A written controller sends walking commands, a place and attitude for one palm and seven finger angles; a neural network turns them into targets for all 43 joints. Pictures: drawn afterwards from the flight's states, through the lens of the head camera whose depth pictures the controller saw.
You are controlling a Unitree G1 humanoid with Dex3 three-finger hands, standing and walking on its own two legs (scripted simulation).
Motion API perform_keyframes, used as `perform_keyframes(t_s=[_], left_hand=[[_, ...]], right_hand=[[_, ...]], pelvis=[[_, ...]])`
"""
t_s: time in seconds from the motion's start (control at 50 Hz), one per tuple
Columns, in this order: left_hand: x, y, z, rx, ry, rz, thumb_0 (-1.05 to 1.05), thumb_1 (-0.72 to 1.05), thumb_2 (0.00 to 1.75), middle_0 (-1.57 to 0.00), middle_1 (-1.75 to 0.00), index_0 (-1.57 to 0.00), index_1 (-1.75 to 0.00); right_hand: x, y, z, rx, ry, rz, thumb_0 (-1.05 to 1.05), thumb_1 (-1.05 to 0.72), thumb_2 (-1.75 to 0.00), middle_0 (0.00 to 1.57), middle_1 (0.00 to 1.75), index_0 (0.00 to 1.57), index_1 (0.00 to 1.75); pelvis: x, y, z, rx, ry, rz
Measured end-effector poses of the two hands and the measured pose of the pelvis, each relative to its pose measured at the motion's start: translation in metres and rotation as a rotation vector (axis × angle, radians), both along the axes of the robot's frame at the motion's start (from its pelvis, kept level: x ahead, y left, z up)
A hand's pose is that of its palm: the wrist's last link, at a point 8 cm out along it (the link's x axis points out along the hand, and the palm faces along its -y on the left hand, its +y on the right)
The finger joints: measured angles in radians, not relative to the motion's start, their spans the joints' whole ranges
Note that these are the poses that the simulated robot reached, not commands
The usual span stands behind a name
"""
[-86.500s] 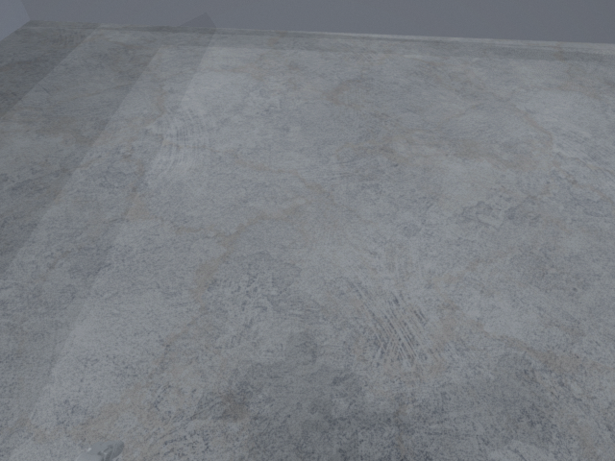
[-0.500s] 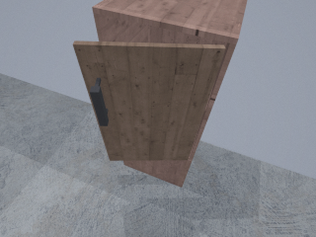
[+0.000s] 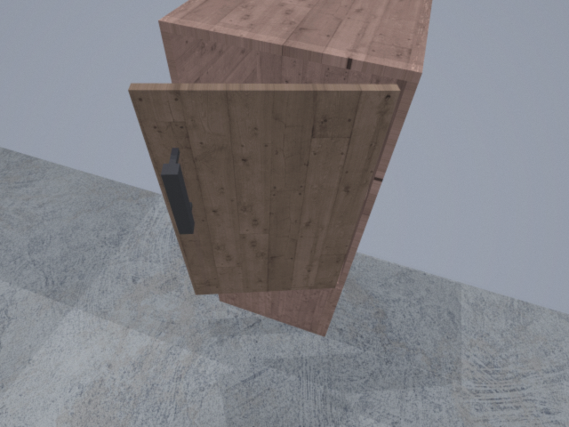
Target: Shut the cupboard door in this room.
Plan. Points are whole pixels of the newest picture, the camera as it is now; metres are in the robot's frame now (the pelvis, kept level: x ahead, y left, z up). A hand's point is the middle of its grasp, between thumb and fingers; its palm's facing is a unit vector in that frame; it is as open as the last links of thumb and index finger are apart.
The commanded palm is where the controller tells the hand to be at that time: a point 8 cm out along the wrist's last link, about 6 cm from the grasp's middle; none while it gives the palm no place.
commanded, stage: look again from close up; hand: left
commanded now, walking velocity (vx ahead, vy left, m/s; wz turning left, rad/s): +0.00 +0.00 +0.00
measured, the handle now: (181, 192) +0.45 +0.20 +0.05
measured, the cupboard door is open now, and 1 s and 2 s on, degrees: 23 23 23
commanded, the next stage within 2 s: shuffle to correct the standing spot in 0.44 s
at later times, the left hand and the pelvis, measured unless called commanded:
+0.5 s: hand out of the picture -0.07 +0.17 -0.19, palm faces +0.01 -0.99 -0.17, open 7.4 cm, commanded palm none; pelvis -0.06 +0.00 -0.01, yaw +0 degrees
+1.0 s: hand out of the picture -0.14 +0.13 -0.19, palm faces +0.18 -0.97 -0.13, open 7.4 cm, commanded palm none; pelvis -0.04 -0.01 -0.01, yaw +7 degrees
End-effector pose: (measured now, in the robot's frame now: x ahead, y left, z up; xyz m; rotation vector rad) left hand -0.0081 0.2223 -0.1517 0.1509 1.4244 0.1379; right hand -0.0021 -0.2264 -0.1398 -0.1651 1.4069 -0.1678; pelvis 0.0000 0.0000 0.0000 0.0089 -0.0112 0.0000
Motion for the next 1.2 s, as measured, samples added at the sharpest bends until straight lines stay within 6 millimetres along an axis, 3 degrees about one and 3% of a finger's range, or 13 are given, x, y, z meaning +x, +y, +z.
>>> perform_keyframes(t_s=[0.2, 0.4, 0.74, 0.86, 0.98, 1.08, 1.2], left_hand=[[-0.015, 0.01, 0.0, 0.04, -0.074, -0.016, 0.0, 0.9, 0.89, -0.2, -0.29, -0.2, -0.3], [-0.046, 0.003, -0.003, 0.004, -0.086, -0.018, 0.0, 0.9, 0.89, -0.2, -0.3, -0.2, -0.3], [-0.109, -0.012, -0.007, -0.048, 0.035, 0.052, 0.0, 0.9, 0.89, -0.2, -0.29, -0.2, -0.3], [-0.126, -0.023, -0.004, -0.038, 0.06, 0.109, 0.0, 0.91, 0.89, -0.19, -0.29, -0.2, -0.3], [-0.142, -0.04, -0.009, -0.054, 0.083, 0.19, 0.0, 0.91, 0.89, -0.19, -0.29, -0.2, -0.3], [-0.137, -0.05, -0.024, -0.109, 0.135, 0.171, 0.0, 0.9, 0.89, -0.2, -0.29, -0.2, -0.3], [-0.077, -0.047, -0.012, -0.101, 0.042, 0.108, 0.0, 0.91, 0.89, -0.2, -0.29, -0.2, -0.3]], right_hand=[[-0.019, 0.006, -0.013, 0.026, -0.063, 0.01, 0.01, -0.91, -0.9, 0.2, 0.3, 0.2, 0.3], [-0.025, -0.001, -0.006, 0.013, -0.124, 0.021, 0.01, -0.92, -0.9, 0.2, 0.3, 0.2, 0.3], [-0.049, -0.002, 0.001, 0.0, -0.048, 0.028, 0.01, -0.91, -0.9, 0.2, 0.3, 0.2, 0.3], [-0.043, -0.006, -0.005, 0.02, -0.026, 0.051, 0.01, -0.91, -0.9, 0.2, 0.3, 0.2, 0.3], [-0.015, -0.012, -0.003, 0.006, -0.044, 0.104, 0.01, -0.92, -0.9, 0.2, 0.3, 0.2, 0.3], [0.015, -0.009, -0.004, -0.022, -0.134, 0.11, 0.01, -0.92, -0.9, 0.2, 0.3, 0.2, 0.3], [0.011, -0.014, 0.002, -0.009, -0.131, 0.071, 0.01, -0.93, -0.9, 0.2, 0.3, 0.2, 0.3]], pelvis=[[-0.028, 0.004, -0.01, -0.021, -0.033, 0.013], [-0.053, 0.003, -0.009, -0.016, -0.028, 0.007], [-0.058, -0.001, -0.006, -0.024, -0.002, 0.035], [-0.056, -0.011, -0.007, -0.019, 0.003, 0.073], [-0.042, -0.015, -0.009, -0.03, -0.005, 0.11], [-0.03, -0.01, -0.019, -0.018, -0.019, 0.096], [-0.024, -0.018, -0.008, -0.007, -0.006, 0.065]])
